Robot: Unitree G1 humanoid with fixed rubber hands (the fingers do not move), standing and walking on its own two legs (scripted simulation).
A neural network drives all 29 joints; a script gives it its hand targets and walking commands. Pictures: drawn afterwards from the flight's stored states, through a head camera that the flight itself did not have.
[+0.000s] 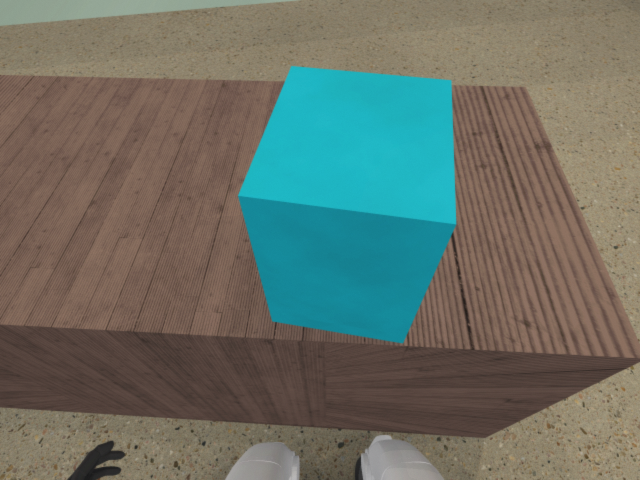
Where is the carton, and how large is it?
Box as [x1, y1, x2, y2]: [238, 66, 455, 342]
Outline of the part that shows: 291,66 238,194 271,318 273,321 402,342 455,225 450,80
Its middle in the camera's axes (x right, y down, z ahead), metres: +0.04 -0.03 +0.51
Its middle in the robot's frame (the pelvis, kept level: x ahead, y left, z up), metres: +0.42 -0.02 +0.07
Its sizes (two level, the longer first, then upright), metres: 0.219 0.194 0.279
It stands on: a pedestal, 0.67 m high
